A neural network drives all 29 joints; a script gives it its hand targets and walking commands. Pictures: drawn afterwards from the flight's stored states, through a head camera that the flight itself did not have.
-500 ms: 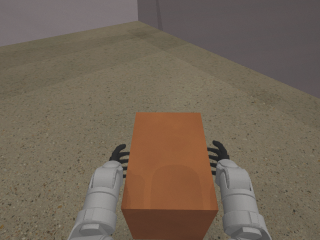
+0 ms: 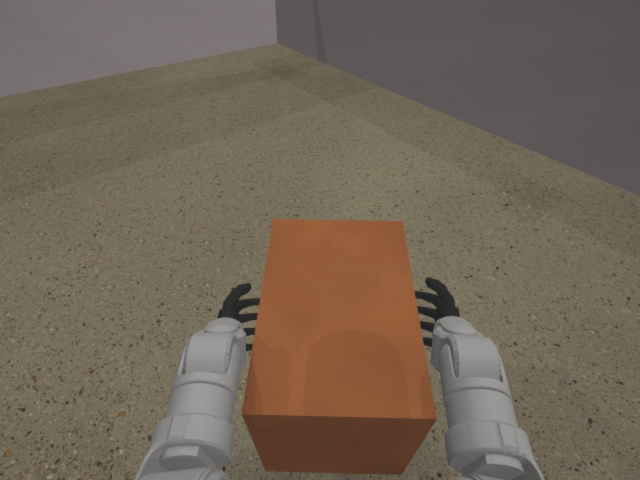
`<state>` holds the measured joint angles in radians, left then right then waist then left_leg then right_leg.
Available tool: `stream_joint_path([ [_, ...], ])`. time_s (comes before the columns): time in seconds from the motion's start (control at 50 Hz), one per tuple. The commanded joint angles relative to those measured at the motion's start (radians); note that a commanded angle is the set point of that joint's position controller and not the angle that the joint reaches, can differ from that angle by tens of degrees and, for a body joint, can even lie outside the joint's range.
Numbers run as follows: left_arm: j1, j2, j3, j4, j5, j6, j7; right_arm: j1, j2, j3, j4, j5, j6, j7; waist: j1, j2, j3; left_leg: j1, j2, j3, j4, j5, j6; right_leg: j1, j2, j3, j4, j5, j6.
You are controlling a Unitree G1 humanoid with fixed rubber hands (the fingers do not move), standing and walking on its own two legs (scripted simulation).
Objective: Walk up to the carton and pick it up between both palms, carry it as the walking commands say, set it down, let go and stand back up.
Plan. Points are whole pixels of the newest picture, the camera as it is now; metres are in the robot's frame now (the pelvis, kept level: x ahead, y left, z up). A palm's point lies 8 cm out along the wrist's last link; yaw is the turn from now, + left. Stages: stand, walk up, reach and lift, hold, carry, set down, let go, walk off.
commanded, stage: reach and lift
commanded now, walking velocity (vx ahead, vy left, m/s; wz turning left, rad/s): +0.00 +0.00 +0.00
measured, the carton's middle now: (335, 343) +0.33 -0.02 -0.03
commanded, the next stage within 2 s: hold in 0.16 s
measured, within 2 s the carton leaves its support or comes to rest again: neither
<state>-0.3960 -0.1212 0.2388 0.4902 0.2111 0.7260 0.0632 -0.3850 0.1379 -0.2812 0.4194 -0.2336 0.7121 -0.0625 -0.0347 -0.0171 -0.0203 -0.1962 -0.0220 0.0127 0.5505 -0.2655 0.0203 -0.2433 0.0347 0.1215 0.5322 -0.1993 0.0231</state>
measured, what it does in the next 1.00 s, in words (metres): stands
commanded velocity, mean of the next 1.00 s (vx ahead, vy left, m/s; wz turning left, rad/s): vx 0.00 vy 0.00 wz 0.00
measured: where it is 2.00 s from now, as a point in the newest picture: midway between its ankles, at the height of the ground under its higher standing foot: outside the picture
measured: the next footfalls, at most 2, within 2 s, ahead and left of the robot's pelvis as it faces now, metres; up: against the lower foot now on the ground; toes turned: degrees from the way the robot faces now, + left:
none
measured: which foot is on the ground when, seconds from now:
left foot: down 0.00-1.00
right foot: down 0.00-1.00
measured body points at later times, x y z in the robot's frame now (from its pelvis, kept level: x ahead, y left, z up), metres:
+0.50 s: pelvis +0.00 +0.00 +0.00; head -0.06 +0.00 +0.45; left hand +0.31 +0.13 +0.02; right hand +0.30 -0.17 +0.04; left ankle +0.03 +0.10 -0.73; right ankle +0.06 -0.13 -0.73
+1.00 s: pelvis +0.00 +0.00 +0.00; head -0.05 +0.00 +0.45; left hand +0.31 +0.13 +0.02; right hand +0.30 -0.16 +0.04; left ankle +0.03 +0.10 -0.73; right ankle +0.06 -0.13 -0.73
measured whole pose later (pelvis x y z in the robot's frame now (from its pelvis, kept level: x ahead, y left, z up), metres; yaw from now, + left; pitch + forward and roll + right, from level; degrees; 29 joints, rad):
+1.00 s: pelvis +0.00 +0.00 +0.00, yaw +0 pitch -5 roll +0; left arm -0.35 -0.13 0.19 0.44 0.21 0.73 0.06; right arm -0.35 0.15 -0.28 0.36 -0.23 0.74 -0.05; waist -0.03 -0.01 -0.02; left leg -0.19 -0.02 0.01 0.55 -0.26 0.02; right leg -0.24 0.03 0.12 0.53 -0.20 0.02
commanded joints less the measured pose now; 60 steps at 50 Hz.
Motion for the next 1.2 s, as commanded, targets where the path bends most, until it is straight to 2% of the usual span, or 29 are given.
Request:
stream_joint_path([
  [0.0, -0.711, -1.109, -0.54, -0.239, -0.287, -0.07, -0.276, -0.615, 1.101, 0.614, -0.046, 0.309, -0.015, 0.329, 0.08, 0.051, -0.382, 0.148, 0.0, -0.149, -0.154, 0.147, -0.014, 0.139, 0.033, -0.018, -0.065, 0.072, -0.041],
  [0.06, -0.675, -1.126, -0.564, -0.271, -0.298, -0.071, -0.273, -0.606, 1.094, 0.646, -0.114, 0.319, -0.016, 0.329, 0.069, 0.03, -0.406, 0.165, -0.006, -0.149, -0.151, 0.21, -0.015, 0.163, 0.041, -0.025, -0.067, 0.117, -0.032],
  [0.08, -0.657, -1.107, -0.541, -0.253, -0.289, -0.069, -0.275, -0.641, 1.103, 0.662, -0.132, 0.327, -0.018, 0.326, 0.103, 0.015, -0.398, 0.145, -0.014, -0.141, -0.144, 0.178, -0.012, 0.173, 0.037, -0.022, -0.07, 0.093, -0.035],
  [0.12, -0.63, -1.111, -0.563, -0.279, -0.297, -0.067, -0.276, -0.575, 1.098, 0.656, -0.13, 0.321, -0.011, 0.324, 0.063, 0.012, -0.425, 0.173, -0.007, -0.146, -0.133, 0.268, -0.008, 0.173, 0.04, -0.018, -0.064, 0.159, -0.034],
  [0.14, -0.603, -1.105, -0.555, -0.277, -0.287, -0.062, -0.272, -0.569, 1.111, 0.664, -0.121, 0.323, -0.006, 0.325, 0.093, 0.022, -0.438, 0.189, -0.011, -0.145, -0.132, 0.285, -0.012, 0.167, 0.038, -0.017, -0.066, 0.151, -0.033],
  [0.16, -0.575, -1.103, -0.549, -0.27, -0.285, -0.056, -0.275, -0.553, 1.1, 0.671, -0.142, 0.323, 0.003, 0.321, 0.084, 0.006, -0.418, 0.193, -0.016, -0.142, -0.137, 0.291, -0.014, 0.159, 0.042, -0.019, -0.076, 0.163, -0.031],
  [0.18, -0.604, -1.083, -0.554, -0.296, -0.282, -0.055, -0.275, -0.522, 1.102, 0.657, -0.109, 0.318, 0.004, 0.322, 0.082, 0.035, -0.409, 0.182, -0.021, -0.135, -0.143, 0.261, -0.017, 0.182, 0.04, -0.02, -0.082, 0.151, -0.032],
  [0.26, -0.582, -1.075, -0.523, -0.261, -0.272, -0.047, -0.271, -0.547, 1.092, 0.639, -0.094, 0.303, 0.015, 0.33, 0.09, -0.017, -0.309, 0.14, -0.006, -0.143, -0.168, 0.152, -0.003, 0.136, 0.042, -0.028, -0.078, 0.07, -0.034],
  [0.36, -0.682, -1.075, -0.534, -0.291, -0.274, -0.056, -0.268, -0.536, 1.076, 0.601, -0.047, 0.282, 0.014, 0.335, 0.072, 0.046, -0.266, 0.086, 0.009, -0.154, -0.188, 0.016, 0.001, 0.141, 0.039, -0.025, -0.063, 0.005, -0.041],
  [0.38, -0.679, -1.091, -0.536, -0.275, -0.287, -0.058, -0.269, -0.585, 1.093, 0.611, -0.058, 0.299, 0.013, 0.339, 0.084, 0.0, -0.283, 0.096, 0.007, -0.158, -0.182, 0.009, 0.003, 0.132, 0.04, -0.024, -0.06, -0.009, -0.04],
  [0.42, -0.707, -1.093, -0.535, -0.251, -0.277, -0.061, -0.274, -0.602, 1.076, 0.606, -0.068, 0.29, 0.005, 0.343, 0.072, 0.046, -0.282, 0.052, 0.014, -0.163, -0.204, -0.079, 0.005, 0.155, 0.04, -0.029, -0.05, -0.025, -0.036],
  [0.44, -0.712, -1.101, -0.551, -0.267, -0.285, -0.067, -0.271, -0.587, 1.087, 0.618, -0.058, 0.296, 0.002, 0.343, 0.064, 0.037, -0.279, 0.075, 0.011, -0.165, -0.194, -0.053, 0.001, 0.141, 0.036, -0.027, -0.052, -0.01, -0.038],
  [0.46, -0.714, -1.093, -0.536, -0.268, -0.278, -0.069, -0.272, -0.625, 1.076, 0.619, -0.072, 0.298, -0.003, 0.346, 0.093, 0.054, -0.273, 0.045, 0.015, -0.161, -0.203, -0.074, 0.006, 0.156, 0.04, -0.026, -0.046, -0.027, -0.037],
  [0.52, -0.714, -1.104, -0.55, -0.275, -0.287, -0.073, -0.273, -0.609, 1.076, 0.62, -0.065, 0.299, -0.003, 0.349, 0.07, 0.029, -0.293, 0.067, 0.02, -0.174, -0.203, -0.075, 0.004, 0.148, 0.045, -0.03, -0.044, -0.022, -0.036],
  [0.58, -0.62, -1.106, -0.56, -0.266, -0.292, -0.072, -0.279, -0.618, 1.092, 0.679, -0.156, 0.32, -0.012, 0.339, 0.084, -0.028, -0.362, 0.114, 0.0, -0.156, -0.164, 0.071, 0.005, 0.158, 0.037, -0.025, -0.056, 0.05, -0.033],
  [0.64, -0.637, -1.088, -0.574, -0.319, -0.305, -0.069, -0.279, -0.563, 1.126, 0.691, -0.138, 0.327, 0.003, 0.332, 0.091, -0.045, -0.359, 0.103, -0.018, -0.136, -0.152, 0.115, 0.011, 0.181, 0.035, -0.022, -0.068, 0.067, -0.033],
  [0.68, -0.634, -1.093, -0.573, -0.315, -0.302, -0.069, -0.284, -0.579, 1.107, 0.695, -0.164, 0.333, 0.003, 0.331, 0.084, -0.007, -0.383, 0.127, -0.019, -0.135, -0.146, 0.139, 0.005, 0.159, 0.032, -0.017, -0.069, 0.078, -0.033],
  [0.7, -0.607, -1.061, -0.56, -0.311, -0.294, -0.063, -0.284, -0.54, 1.119, 0.7, -0.14, 0.331, 0.011, 0.331, 0.115, -0.019, -0.365, 0.102, -0.023, -0.115, -0.15, 0.137, 0.004, 0.172, 0.034, -0.022, -0.076, 0.075, -0.031],
  [0.72, -0.615, -1.067, -0.56, -0.309, -0.298, -0.061, -0.281, -0.556, 1.113, 0.686, -0.138, 0.323, 0.013, 0.329, 0.101, -0.048, -0.367, 0.129, -0.023, -0.131, -0.143, 0.138, 0.013, 0.151, 0.03, -0.017, -0.079, 0.061, -0.031],
  [0.74, -0.609, -1.048, -0.536, -0.291, -0.275, -0.055, -0.279, -0.558, 1.102, 0.672, -0.12, 0.317, 0.019, 0.328, 0.102, -0.011, -0.326, 0.087, -0.023, -0.127, -0.16, 0.062, 0.011, 0.161, 0.026, -0.016, -0.075, 0.025, -0.031],
  [0.84, -0.617, -1.063, -0.539, -0.288, -0.272, -0.06, -0.281, -0.566, 1.109, 0.67, -0.115, 0.318, 0.011, 0.336, 0.113, -0.006, -0.322, 0.086, -0.014, -0.128, -0.17, 0.029, 0.006, 0.141, 0.03, -0.021, -0.075, -0.005, -0.035],
  [0.94, -0.588, -1.065, -0.545, -0.287, -0.275, -0.052, -0.285, -0.539, 1.09, 0.665, -0.133, 0.306, 0.015, 0.331, 0.089, -0.033, -0.327, 0.122, -0.017, -0.133, -0.162, 0.063, 0.008, 0.135, 0.028, -0.026, -0.082, 0.023, -0.031],
  [0.96, -0.614, -1.073, -0.548, -0.292, -0.271, -0.05, -0.284, -0.54, 1.07, 0.644, -0.123, 0.295, 0.016, 0.334, 0.08, 0.035, -0.332, 0.11, -0.014, -0.138, -0.175, 0.022, -0.001, 0.15, 0.031, -0.026, -0.071, 0.013, -0.036],
  [1.0, -0.632, -1.078, -0.546, -0.288, -0.279, -0.056, -0.28, -0.546, 1.091, 0.648, -0.095, 0.301, 0.011, 0.342, 0.095, 0.019, -0.315, 0.065, 0.002, -0.149, -0.196, -0.021, 0.006, 0.164, 0.036, -0.03, -0.062, 0.0, -0.036],
  [1.02, -0.64, -1.081, -0.554, -0.286, -0.285, -0.057, -0.279, -0.556, 1.074, 0.643, -0.101, 0.29, 0.01, 0.337, 0.074, -0.008, -0.301, 0.079, 0.0, -0.148, -0.184, 0.004, 0.011, 0.149, 0.035, -0.028, -0.068, 0.006, -0.034],
  [1.1, -0.628, -1.07, -0.551, -0.282, -0.276, -0.054, -0.282, -0.535, 1.062, 0.633, -0.098, 0.29, 0.009, 0.341, 0.087, 0.047, -0.32, 0.08, -0.005, -0.141, -0.181, 0.029, -0.003, 0.146, 0.033, -0.024, -0.07, 0.024, -0.042],
  [1.12, -0.63, -1.086, -0.565, -0.302, -0.288, -0.056, -0.28, -0.542, 1.07, 0.649, -0.122, 0.297, 0.006, 0.34, 0.074, 0.021, -0.332, 0.084, -0.007, -0.148, -0.183, 0.029, -0.003, 0.162, 0.034, -0.027, -0.067, 0.032, -0.04],
  [1.16, -0.625, -1.072, -0.548, -0.292, -0.283, -0.058, -0.28, -0.563, 1.084, 0.657, -0.115, 0.303, 0.012, 0.341, 0.094, -0.007, -0.324, 0.078, -0.008, -0.139, -0.183, 0.009, 0.006, 0.157, 0.035, -0.025, -0.068, 0.001, -0.035],
  [1.18, -0.648, -1.086, -0.563, -0.297, -0.285, -0.057, -0.278, -0.57, 1.063, 0.639, -0.124, 0.294, 0.009, 0.342, 0.071, 0.005, -0.311, 0.091, 0.002, -0.153, -0.188, -0.029, 0.004, 0.129, 0.037, -0.026, -0.061, -0.019, -0.039],
])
